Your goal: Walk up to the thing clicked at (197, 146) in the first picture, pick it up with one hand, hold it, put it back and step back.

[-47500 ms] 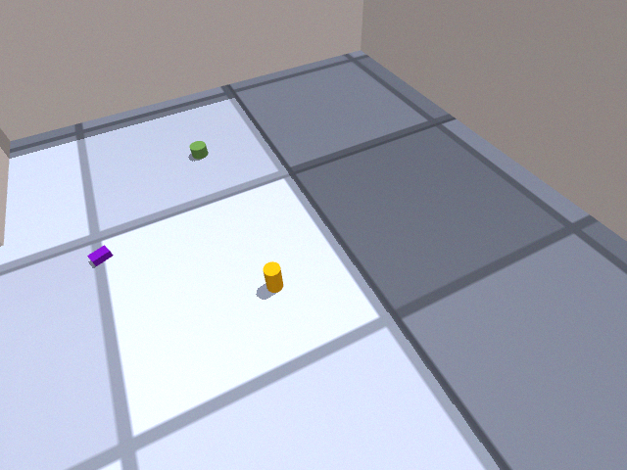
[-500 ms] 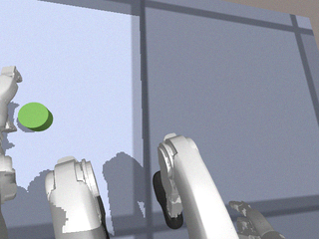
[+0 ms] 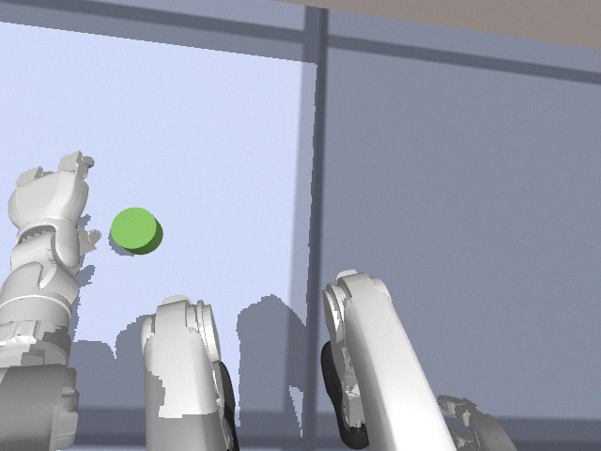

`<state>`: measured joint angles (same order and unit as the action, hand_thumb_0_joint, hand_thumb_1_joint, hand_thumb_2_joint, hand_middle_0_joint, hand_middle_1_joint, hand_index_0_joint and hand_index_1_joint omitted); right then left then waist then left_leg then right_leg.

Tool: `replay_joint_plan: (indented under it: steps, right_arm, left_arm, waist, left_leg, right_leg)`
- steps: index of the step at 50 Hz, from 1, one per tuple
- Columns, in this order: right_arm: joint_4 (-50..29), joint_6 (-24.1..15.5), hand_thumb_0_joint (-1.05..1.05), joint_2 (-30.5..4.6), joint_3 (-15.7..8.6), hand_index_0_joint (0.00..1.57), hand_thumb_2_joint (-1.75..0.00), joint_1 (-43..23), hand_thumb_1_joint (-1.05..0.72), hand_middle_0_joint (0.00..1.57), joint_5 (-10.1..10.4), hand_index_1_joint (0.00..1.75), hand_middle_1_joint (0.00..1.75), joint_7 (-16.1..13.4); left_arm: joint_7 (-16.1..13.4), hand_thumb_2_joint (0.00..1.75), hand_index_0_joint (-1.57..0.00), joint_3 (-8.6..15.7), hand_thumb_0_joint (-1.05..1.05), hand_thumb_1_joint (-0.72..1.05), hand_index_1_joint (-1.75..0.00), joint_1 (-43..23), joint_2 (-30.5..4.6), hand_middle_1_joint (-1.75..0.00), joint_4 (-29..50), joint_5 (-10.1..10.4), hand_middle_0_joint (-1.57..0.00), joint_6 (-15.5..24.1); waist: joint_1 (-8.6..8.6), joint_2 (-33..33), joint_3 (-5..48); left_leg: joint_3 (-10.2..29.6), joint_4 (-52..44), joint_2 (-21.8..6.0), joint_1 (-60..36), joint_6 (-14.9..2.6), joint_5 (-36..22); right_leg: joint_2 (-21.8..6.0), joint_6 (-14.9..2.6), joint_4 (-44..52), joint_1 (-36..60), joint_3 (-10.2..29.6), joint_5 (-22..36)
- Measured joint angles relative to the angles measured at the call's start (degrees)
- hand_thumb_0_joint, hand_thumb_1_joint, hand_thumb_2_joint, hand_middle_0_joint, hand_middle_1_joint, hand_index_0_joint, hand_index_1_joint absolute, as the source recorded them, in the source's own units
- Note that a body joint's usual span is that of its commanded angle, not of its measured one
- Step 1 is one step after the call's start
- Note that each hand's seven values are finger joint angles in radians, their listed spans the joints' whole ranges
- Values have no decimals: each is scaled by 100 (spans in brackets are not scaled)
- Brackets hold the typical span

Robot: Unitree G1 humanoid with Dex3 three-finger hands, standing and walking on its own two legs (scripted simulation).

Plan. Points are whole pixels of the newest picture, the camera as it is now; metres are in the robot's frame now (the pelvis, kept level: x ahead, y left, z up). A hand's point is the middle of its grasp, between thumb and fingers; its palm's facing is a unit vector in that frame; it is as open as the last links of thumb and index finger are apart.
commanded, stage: home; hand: left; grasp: from above
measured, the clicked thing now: (138, 231) +0.49 +0.28 -0.36
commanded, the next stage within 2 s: none
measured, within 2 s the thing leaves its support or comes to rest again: neither
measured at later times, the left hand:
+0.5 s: hand (4, 351) +0.27 +0.24 +0.09, palm faces -0.06 -0.88 -0.47, open 7.4 cm
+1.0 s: hand out of the picture +0.23 +0.21 +0.28, palm faces +0.19 -0.96 -0.22, open 7.4 cm
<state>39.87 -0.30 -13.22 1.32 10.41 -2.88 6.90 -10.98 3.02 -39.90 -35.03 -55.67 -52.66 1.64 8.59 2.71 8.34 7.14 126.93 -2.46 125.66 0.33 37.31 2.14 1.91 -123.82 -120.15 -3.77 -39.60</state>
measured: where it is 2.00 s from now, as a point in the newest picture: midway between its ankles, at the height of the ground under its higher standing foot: (287, 424)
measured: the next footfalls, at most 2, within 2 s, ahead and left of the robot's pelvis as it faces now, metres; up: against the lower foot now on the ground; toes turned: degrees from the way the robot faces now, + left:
none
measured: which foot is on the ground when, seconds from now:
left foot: down 0.00-1.00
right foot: down 0.00-1.00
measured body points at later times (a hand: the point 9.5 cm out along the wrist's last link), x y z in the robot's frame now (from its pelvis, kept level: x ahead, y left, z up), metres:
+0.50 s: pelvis +0.02 +0.00 +0.19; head +0.14 +0.04 +0.62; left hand +0.27 +0.29 +0.12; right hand +0.25 -0.22 +0.10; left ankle +0.08 +0.13 -0.35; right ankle +0.09 -0.13 -0.35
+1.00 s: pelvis +0.08 +0.01 +0.32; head +0.11 +0.02 +0.77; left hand +0.22 +0.26 +0.30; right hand +0.26 -0.21 +0.25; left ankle +0.08 +0.13 -0.35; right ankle +0.09 -0.13 -0.35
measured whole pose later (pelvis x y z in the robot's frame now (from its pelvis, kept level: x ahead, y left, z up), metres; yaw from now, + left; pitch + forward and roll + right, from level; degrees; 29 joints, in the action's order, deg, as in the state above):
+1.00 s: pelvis +0.08 +0.01 +0.32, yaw +8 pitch +12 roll -3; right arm 29.6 -10.7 -12.1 2.1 17.7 1.5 -10.9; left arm -3.0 2.1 28.3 -12.8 8.2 3.5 -25.9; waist 3.6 3.6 10.6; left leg 3.2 59.1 -2.1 43.9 0.3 27.5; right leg 0.2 1.1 -54.7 -38.6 -2.8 -28.2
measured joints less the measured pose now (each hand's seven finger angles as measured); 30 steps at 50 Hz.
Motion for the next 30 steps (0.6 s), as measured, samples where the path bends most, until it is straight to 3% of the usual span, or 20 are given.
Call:
replay_joint_plan:
  steps: [6,10,17,26,30]
  right_arm:
    - [-239,46,0,-142,-174,20,-90,-244,-90,20,206,30,30,-185]
    - [-403,6,0,-234,-250,20,-90,-396,-90,20,305,30,30,-339]
    - [-617,-187,1,-212,-239,20,-90,-612,-90,20,445,30,30,-648]
    - [-760,-451,1,67,-33,20,-90,-565,-90,20,518,30,30,-981]
    - [-800,-555,1,162,75,21,-90,-349,-90,20,527,30,30,-1130]
  left_arm:
    - [651,87,-21,-175,0,54,-40,1083,421,-40,1262,1229,-22,-324]
    - [846,89,-21,-204,0,72,-35,1804,677,-35,2070,1839,-22,-476]
    - [839,90,-21,-187,0,85,-31,2907,1065,-32,3167,2820,-22,-944]
    - [743,91,-21,-197,1,89,-31,4147,1500,-31,4182,4250,-21,-1673]
    - [678,90,-21,-175,1,89,-30,4600,1689,-31,4522,4708,-21,-1945]
  waist:
    - [-319,4,222]
    - [-467,-59,273]
    - [-579,-124,260]
    - [-537,-89,230]
    - [-520,-65,201]
  left_leg:
    - [-111,-850,-21,-930,-14,-52]
    - [-154,-1380,-1,-1526,-5,-130]
    - [-189,-2275,51,-2612,15,-260]
    - [-245,-3535,64,-4191,19,-408]
    - [-270,-4161,54,-4970,21,-492]
  right_leg:
    - [-30,-25,825,889,54,70]
    - [-72,-43,1339,1480,66,139]
    - [-147,-67,2223,2577,54,249]
    - [-187,-80,3496,4148,55,417]
    - [-187,-84,4147,4925,57,528]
